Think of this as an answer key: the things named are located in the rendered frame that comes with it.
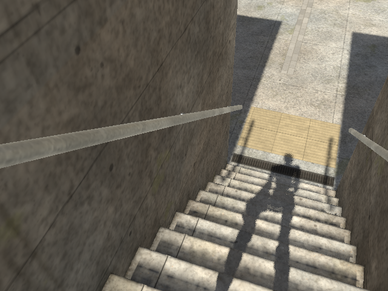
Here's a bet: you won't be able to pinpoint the stairs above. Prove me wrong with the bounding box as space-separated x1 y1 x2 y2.
102 164 370 291

